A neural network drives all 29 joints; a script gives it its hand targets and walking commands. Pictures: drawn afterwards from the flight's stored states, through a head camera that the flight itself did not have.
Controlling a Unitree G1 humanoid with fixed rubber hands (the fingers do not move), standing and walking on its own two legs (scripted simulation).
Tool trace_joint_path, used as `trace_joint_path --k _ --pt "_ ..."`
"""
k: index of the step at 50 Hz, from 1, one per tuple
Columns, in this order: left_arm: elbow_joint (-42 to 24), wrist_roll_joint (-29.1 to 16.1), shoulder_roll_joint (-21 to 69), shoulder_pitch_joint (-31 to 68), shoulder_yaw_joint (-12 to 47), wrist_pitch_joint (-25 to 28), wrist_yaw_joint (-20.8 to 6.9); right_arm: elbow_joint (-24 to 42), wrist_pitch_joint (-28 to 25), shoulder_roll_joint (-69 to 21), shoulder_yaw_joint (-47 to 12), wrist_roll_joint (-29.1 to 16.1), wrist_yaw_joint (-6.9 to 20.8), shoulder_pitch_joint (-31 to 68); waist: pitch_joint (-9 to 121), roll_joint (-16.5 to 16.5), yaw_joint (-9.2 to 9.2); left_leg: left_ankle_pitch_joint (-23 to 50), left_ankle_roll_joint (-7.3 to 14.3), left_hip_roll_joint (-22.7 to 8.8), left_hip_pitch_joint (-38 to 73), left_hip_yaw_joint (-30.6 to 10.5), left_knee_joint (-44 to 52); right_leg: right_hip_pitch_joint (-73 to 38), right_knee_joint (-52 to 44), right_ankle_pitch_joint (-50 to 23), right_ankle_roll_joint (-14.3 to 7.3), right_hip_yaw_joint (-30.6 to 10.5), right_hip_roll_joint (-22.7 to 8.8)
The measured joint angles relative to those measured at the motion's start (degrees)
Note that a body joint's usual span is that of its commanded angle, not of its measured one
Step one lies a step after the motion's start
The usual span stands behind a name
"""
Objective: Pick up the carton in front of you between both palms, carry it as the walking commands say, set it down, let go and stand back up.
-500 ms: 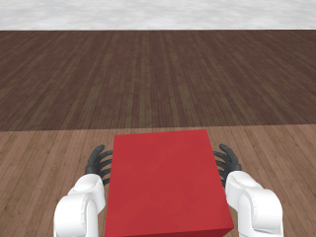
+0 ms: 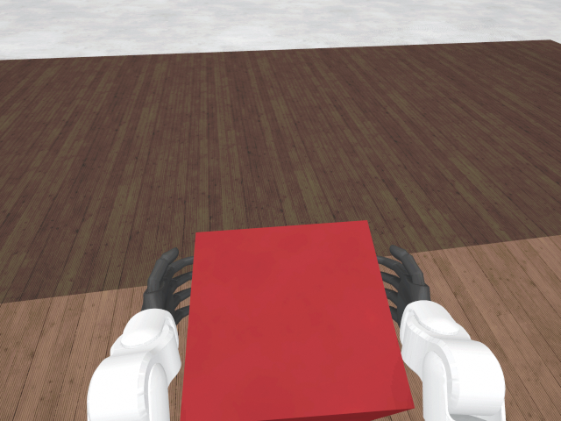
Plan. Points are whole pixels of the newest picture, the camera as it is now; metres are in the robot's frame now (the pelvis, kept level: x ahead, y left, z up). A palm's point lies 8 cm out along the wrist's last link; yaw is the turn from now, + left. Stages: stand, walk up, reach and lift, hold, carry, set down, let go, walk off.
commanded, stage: carry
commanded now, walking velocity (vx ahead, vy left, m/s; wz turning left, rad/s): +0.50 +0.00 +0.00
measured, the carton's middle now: (289, 337) +0.24 -0.01 +0.02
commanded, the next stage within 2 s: none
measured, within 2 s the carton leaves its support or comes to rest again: neither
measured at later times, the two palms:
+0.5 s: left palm (190, 147) +0.57 +0.15 +0.10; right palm (348, 142) +0.59 -0.15 +0.09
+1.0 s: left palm (191, 63) +0.94 +0.18 +0.09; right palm (307, 62) +0.94 -0.12 +0.09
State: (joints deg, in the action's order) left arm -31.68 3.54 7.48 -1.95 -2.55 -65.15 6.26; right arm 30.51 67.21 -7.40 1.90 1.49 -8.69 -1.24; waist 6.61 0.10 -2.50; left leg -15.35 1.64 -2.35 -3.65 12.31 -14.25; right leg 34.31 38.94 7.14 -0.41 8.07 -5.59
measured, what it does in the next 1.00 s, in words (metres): walks ahead: right foot, then left foot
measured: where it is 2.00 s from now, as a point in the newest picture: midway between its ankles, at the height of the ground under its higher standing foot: (255, 197)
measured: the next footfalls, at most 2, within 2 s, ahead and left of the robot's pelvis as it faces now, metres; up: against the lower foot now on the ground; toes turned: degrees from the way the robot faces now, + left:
right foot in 0.14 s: +0.29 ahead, -0.12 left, +0.00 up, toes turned -10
left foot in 0.62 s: +0.60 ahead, +0.12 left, +0.00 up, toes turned +14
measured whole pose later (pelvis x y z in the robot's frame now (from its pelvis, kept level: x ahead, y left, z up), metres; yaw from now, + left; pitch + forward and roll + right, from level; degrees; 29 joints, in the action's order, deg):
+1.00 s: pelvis +0.69 +0.02 -0.01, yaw +1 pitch +4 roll -1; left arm -31.2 3.2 7.3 1.4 -3.7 -66.3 7.0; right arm 29.1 67.3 -7.2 2.7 1.7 -8.1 2.1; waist 4.4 -0.3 -0.7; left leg -19.0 0.3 -2.5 0.4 12.6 -15.3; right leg 34.4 35.5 3.8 -0.9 9.2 -5.6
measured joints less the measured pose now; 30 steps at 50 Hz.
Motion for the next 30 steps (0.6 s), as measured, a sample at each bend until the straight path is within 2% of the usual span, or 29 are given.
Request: trace_joint_path --k 3,6,8,10,12,14,18,22,27,30 --pt "-1.51 -0.08 0.05 -0.59 -0.28 -0.81 0.29 0.34 0.71 0.03 -0.38 -0.2 0.06 0.38 0.61 -0.06 0.97 -3.69 -1.47 -0.07 4.8 -0.25 0.56 -0.88 -6.08 -2.85 -0.28 2.4 0.54" --pt "-2.34 -0.75 0.07 -0.97 -0.3 -2.01 0.71 1.53 1.9 -0.03 -0.62 0.04 0.09 -0.34 0.88 0.68 1.56 -9.33 -3.29 -0.96 8.44 -1.25 -2.49 -4.33 -10.45 -2.63 -1.15 5.33 1.87" --pt "-0.88 -1.09 0.03 -0.15 0.1 -2.16 0.89 1.67 2.53 0.02 0.1 0.31 0.1 -0.41 0.53 2.23 2.4 -14.6 -3.76 -3.58 6.45 -1.71 -13.57 -6.23 -9.03 -2.96 -3.49 6.79 3.06" --pt "1.86 -1.25 -0.08 1.11 0.35 -2.21 1.15 0.46 3.06 0.04 1.17 0.44 0.1 -0.04 -0.3 2.76 3.51 -12.2 -2.9 -3.48 -2.47 -5.88 -34.07 -6.75 -5.41 1.91 -4.84 7.5 3.09" --pt "2.76 -1.46 -0.05 1.2 0.14 -2.25 1.26 -0.2 3.25 0.02 1.22 0.64 0.11 -0.02 -1.38 2.18 4.05 -10.1 -1.51 -1.99 -11.88 -8.03 -48.81 -9.52 -7.62 3.72 -4.35 7.61 3.15" --pt "2.43 -1.7 0.02 0.5 -0.18 -1.9 1.25 -0.31 2.7 -0.02 0.63 0.81 0.15 -0.53 -2.24 1.47 4.39 -6.16 -0.87 -1.75 -18.91 -7.93 -52.53 -13.22 -11.64 3.6 -3.8 7.65 3.4" --pt "1.39 -1.69 0.13 -0.95 -0.47 -0.63 0.88 -0.13 0.85 -0.18 -0.63 1.53 0.56 -1.79 -2.07 -0.06 4.96 -0.79 -0.79 -2.7 -27.04 -6.59 -43.53 -20.55 -19.1 4.13 -3.36 6.68 3.69" --pt "0.76 -1.65 0.09 -0.79 -0.19 0.06 0.66 0.91 -0.14 -0.22 -0.78 1.83 0.76 -2.3 -1.22 -0.56 4.47 5.21 -1.35 -3.82 -29.85 -5.34 -30.42 -27.81 -23.83 6.23 -2.04 5.65 3.7" --pt "-1.12 -1.56 0.01 -0.12 0.55 -0.67 0.65 3.65 0.59 -0.23 -0.36 1.61 0.73 -2.37 -0.34 -0.66 3.24 9.97 -1.34 -3.37 -29.18 -2.02 -18.9 -35.87 -25.31 11.94 0.6 4.98 3.14" --pt "-2.36 -1.21 0.03 -0.3 0.68 -1.72 0.76 4.2 1.64 -0.16 -0.25 1.13 0.65 -1.9 -0.14 -1.13 3.1 10.21 -0.4 -1.92 -25.98 0.7 -14.55 -39.59 -22.33 17.5 2.5 4.21 2.07"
